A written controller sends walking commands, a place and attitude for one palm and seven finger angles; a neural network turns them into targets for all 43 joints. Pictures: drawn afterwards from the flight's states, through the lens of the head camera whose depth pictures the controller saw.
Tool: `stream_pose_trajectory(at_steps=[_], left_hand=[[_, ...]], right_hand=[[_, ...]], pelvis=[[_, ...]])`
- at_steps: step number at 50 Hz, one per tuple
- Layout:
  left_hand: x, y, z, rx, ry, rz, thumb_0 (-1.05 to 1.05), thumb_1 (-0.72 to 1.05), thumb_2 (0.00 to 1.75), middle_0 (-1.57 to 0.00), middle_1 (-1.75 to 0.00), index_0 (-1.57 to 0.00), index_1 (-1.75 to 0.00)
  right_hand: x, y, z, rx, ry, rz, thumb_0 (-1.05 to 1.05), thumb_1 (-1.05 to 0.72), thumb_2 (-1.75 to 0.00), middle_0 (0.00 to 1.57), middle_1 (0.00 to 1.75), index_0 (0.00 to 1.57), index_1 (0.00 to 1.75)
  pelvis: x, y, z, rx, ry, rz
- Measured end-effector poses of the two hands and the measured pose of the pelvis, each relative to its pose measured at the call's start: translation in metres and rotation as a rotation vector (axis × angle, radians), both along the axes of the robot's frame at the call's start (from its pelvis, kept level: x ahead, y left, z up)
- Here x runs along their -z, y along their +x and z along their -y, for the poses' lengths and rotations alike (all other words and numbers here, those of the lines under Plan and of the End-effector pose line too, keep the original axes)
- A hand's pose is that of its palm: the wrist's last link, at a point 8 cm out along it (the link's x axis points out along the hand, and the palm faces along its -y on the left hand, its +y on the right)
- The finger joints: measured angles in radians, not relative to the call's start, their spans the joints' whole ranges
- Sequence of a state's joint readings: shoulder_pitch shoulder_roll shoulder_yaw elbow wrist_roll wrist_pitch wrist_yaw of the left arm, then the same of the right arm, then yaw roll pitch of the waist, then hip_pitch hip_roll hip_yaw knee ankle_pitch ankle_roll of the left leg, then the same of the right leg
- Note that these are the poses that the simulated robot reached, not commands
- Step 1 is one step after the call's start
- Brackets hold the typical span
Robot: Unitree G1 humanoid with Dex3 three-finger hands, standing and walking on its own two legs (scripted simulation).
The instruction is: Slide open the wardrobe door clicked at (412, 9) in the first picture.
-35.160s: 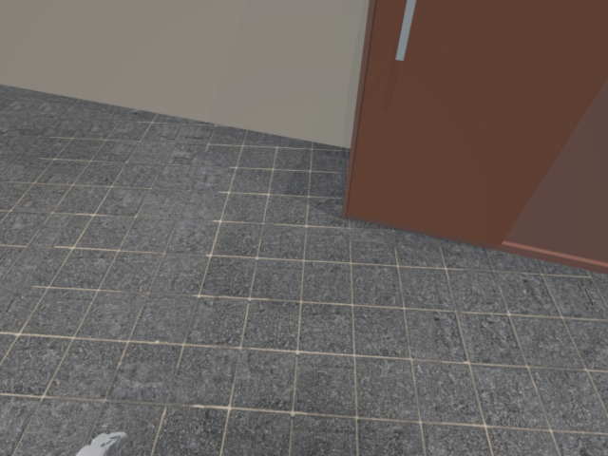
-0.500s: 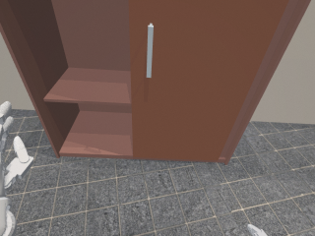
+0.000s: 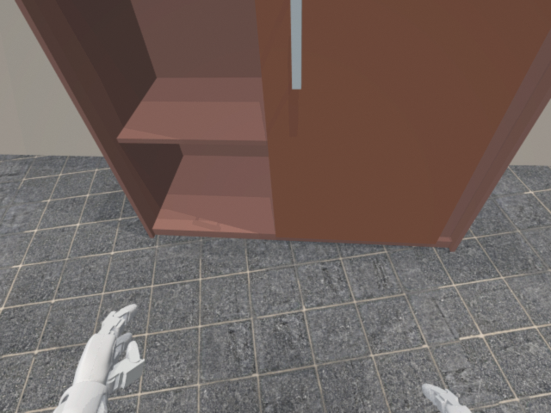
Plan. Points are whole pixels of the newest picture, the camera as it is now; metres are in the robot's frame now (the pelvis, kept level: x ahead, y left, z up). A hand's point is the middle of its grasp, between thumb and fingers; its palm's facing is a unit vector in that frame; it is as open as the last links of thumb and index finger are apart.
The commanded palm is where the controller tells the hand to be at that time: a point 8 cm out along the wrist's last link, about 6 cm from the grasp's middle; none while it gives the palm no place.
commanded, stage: let the arm hang, fingers relaxed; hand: left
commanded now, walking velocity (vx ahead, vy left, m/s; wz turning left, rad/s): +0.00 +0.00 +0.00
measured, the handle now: (297, 34) +0.87 -0.02 +0.16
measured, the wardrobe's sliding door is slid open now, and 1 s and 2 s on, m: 0.57 0.57 0.57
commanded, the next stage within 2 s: look to check the result in 0.94 s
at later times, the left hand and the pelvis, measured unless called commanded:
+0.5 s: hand out of the picture +0.06 +0.22 -0.14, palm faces -0.05 -0.96 -0.26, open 7.3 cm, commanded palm none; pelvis +0.02 +0.01 +0.03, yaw -2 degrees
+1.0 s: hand out of the picture +0.04 +0.21 -0.14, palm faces -0.05 -0.98 -0.19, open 7.3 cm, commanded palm none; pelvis +0.02 +0.03 +0.03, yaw -3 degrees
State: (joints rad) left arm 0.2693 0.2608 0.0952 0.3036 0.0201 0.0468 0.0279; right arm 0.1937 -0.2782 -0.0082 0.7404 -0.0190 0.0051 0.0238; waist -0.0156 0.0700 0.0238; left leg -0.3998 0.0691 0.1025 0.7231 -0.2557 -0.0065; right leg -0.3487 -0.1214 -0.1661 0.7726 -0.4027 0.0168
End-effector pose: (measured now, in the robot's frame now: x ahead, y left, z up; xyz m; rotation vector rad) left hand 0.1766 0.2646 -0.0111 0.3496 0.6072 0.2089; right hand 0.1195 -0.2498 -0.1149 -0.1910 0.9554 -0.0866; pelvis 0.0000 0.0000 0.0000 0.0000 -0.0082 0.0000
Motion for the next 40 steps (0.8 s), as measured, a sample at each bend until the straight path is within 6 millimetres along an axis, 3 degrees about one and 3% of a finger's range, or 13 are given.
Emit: stream_pose_trajectory(at_steps=[3,5,6,12,17,26,33,40], left_hand=[[0.077,-0.041,0.035,0.024,-0.136,-0.328,0.01,0.91,0.9,-0.2,-0.3,-0.2,-0.3],[0.104,-0.075,0.058,0.017,-0.22,-0.488,0.01,0.92,0.9,-0.2,-0.3,-0.2,-0.3],[0.107,-0.083,0.057,-0.04,-0.242,-0.495,-0.01,0.95,0.9,-0.2,-0.3,-0.2,-0.3],[0.111,-0.119,0.035,-0.08,-0.21,-0.639,-0.04,1.0,0.9,-0.21,-0.3,-0.21,-0.3],[0.102,-0.131,0.016,-0.097,-0.168,-0.72,-0.01,0.96,0.9,-0.2,-0.3,-0.21,-0.3],[0.091,-0.116,-0.001,-0.101,-0.139,-0.702,0.0,0.92,0.9,-0.2,-0.3,-0.2,-0.3],[0.094,-0.105,0.003,-0.077,-0.163,-0.682,0.0,0.91,0.9,-0.2,-0.3,-0.2,-0.3],[0.1,-0.111,0.011,-0.069,-0.195,-0.704,0.0,0.91,0.9,-0.2,-0.3,-0.2,-0.3]], right_hand=[[0.001,-0.009,0.005,0.021,-0.032,-0.051,0.01,-0.91,-0.9,0.2,0.3,0.2,0.3],[-0.003,-0.019,0.009,0.034,-0.05,-0.104,0.01,-0.91,-0.9,0.2,0.3,0.2,0.3],[-0.005,-0.025,0.01,0.037,-0.058,-0.137,0.01,-0.91,-0.9,0.2,0.3,0.2,0.3],[-0.011,-0.054,0.009,0.071,-0.071,-0.299,0.01,-0.91,-0.9,0.2,0.3,0.2,0.3],[-0.007,-0.069,-0.004,0.113,-0.037,-0.348,0.01,-0.91,-0.9,0.2,0.3,0.2,0.3],[0.0,-0.085,-0.033,0.134,0.019,-0.394,0.01,-0.92,-0.9,0.2,0.3,0.2,0.3],[-0.001,-0.097,-0.044,0.153,0.029,-0.414,0.01,-0.92,-0.9,0.2,0.3,0.2,0.3],[-0.003,-0.107,-0.053,0.168,0.032,-0.435,0.01,-0.92,-0.9,0.2,0.3,0.2,0.3]], pelvis=[[0.002,0.003,0.001,0.028,0.011,0.011],[-0.002,0.006,0.005,0.028,0.004,0.012],[-0.005,0.007,0.007,0.023,0.001,0.007],[-0.019,0.014,0.009,0.017,-0.007,-0.009],[-0.026,0.02,0.0,0.031,-0.014,-0.002],[-0.032,0.024,-0.015,0.044,-0.006,0.013],[-0.034,0.025,-0.022,0.051,-0.001,0.02],[-0.034,0.024,-0.027,0.055,0.0,0.021]])
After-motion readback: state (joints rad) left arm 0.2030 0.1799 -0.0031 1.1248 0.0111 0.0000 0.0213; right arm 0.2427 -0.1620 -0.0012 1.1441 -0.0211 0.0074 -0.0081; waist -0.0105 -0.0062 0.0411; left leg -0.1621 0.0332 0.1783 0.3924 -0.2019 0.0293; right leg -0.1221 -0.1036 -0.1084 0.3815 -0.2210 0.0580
